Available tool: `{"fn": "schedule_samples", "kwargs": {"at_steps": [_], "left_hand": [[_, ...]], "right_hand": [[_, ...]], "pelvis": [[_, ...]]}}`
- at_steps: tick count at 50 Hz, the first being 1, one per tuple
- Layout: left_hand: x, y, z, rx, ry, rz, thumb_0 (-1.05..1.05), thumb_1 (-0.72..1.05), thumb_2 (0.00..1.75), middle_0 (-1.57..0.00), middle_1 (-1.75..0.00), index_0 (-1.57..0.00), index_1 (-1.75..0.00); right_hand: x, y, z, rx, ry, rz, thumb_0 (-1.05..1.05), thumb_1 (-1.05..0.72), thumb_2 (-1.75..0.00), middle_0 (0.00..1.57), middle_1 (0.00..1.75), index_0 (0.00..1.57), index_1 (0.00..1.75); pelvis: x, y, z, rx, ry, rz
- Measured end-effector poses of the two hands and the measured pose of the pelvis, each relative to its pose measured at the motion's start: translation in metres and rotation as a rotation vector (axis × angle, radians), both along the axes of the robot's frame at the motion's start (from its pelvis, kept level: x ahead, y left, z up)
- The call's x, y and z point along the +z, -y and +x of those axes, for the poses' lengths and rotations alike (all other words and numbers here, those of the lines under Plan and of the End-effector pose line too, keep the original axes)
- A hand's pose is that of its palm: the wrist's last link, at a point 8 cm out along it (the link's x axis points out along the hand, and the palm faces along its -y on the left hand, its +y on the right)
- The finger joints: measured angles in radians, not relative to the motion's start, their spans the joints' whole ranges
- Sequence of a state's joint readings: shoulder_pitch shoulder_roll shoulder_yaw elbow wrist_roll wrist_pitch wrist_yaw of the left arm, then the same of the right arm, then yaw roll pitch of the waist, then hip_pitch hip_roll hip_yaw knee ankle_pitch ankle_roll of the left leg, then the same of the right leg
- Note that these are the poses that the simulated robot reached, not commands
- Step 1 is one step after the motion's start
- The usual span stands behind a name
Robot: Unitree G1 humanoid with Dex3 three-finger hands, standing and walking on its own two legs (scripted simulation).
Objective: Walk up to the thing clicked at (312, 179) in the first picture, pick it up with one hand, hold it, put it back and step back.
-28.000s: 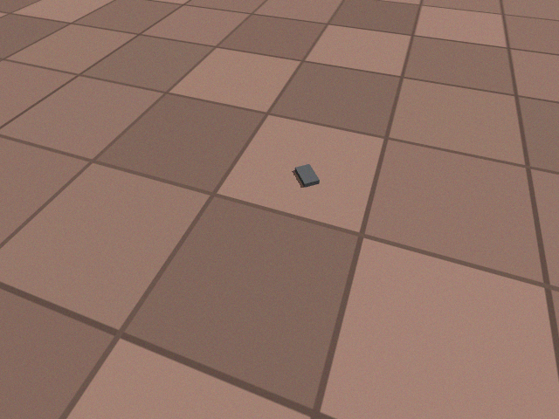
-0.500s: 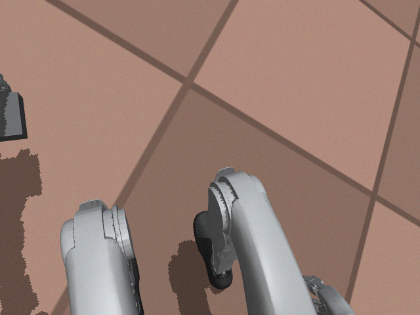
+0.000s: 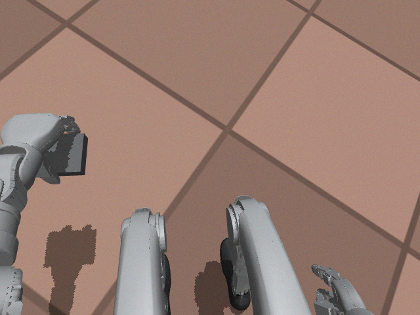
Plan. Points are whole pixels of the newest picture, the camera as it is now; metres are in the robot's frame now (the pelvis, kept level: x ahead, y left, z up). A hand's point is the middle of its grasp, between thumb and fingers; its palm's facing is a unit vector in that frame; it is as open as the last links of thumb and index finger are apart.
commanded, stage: lift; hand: left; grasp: from above
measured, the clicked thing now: (50, 155) +0.44 +0.30 -0.13
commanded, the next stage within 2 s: hold in 1.02 s
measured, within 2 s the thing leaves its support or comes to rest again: neither
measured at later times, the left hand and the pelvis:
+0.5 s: hand out of the picture +0.36 +0.25 +0.11, palm faces -0.45 -0.09 -0.89, open 10.6 cm; pelvis +0.02 -0.01 +0.18, yaw +3 degrees
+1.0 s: hand out of the picture +0.38 +0.23 +0.21, palm faces -0.44 -0.08 -0.89, open 10.6 cm; pelvis +0.07 -0.01 +0.28, yaw +3 degrees
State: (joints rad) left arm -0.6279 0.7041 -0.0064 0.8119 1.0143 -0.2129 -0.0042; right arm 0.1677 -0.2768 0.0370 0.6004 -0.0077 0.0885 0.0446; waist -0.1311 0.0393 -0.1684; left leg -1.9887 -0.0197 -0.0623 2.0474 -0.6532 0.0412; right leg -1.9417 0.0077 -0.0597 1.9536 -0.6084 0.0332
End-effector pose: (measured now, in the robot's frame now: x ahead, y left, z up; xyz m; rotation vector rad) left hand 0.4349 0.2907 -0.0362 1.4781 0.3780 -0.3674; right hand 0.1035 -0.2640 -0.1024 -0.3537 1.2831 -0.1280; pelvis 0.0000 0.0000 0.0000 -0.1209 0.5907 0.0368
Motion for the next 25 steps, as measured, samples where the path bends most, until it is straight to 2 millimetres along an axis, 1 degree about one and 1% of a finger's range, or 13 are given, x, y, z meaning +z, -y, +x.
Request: {"fn": "schedule_samples", "kwargs": {"at_steps": [4,8,13,18,21,25], "left_hand": [[0.035,0.004,-0.010,0.006,0.025,0.003,-0.01,0.02,0.22,-0.70,-0.40,-0.74,-0.37],[0.072,0.008,-0.021,0.022,0.043,0.013,-0.01,0.02,0.23,-0.70,-0.40,-0.73,-0.38],[0.118,0.015,-0.041,0.048,0.032,0.009,-0.01,0.02,0.24,-0.70,-0.41,-0.73,-0.39],[0.159,0.023,-0.060,0.053,0.000,0.003,-0.01,0.00,0.25,-0.70,-0.41,-0.73,-0.39],[0.181,0.028,-0.065,0.051,-0.004,-0.004,-0.01,0.00,0.25,-0.70,-0.42,-0.73,-0.39],[0.206,0.034,-0.068,0.050,0.007,-0.010,-0.01,0.00,0.25,-0.70,-0.42,-0.73,-0.40]], "right_hand": [[0.023,-0.005,0.012,-0.011,0.054,0.016,0.01,-0.91,-0.90,0.20,0.30,0.20,0.30],[0.049,-0.008,0.018,-0.029,0.097,0.030,0.01,-0.91,-0.90,0.20,0.30,0.20,0.30],[0.089,-0.010,0.019,-0.060,0.135,0.045,0.01,-0.90,-0.90,0.20,0.30,0.20,0.30],[0.130,-0.009,0.018,-0.076,0.162,0.045,0.01,-0.90,-0.90,0.20,0.30,0.20,0.30],[0.152,-0.007,0.019,-0.084,0.181,0.038,0.01,-0.90,-0.90,0.20,0.30,0.20,0.30],[0.179,-0.003,0.021,-0.094,0.207,0.030,0.01,-0.90,-0.90,0.20,0.30,0.20,0.30]], "pelvis": [[0.025,0.000,0.001,0.005,0.025,0.011],[0.053,0.000,0.002,0.009,0.059,0.021],[0.094,0.002,0.004,0.010,0.113,0.037],[0.136,0.004,0.011,0.012,0.165,0.053],[0.158,0.005,0.016,0.014,0.195,0.062],[0.183,0.007,0.023,0.016,0.232,0.070]]}}
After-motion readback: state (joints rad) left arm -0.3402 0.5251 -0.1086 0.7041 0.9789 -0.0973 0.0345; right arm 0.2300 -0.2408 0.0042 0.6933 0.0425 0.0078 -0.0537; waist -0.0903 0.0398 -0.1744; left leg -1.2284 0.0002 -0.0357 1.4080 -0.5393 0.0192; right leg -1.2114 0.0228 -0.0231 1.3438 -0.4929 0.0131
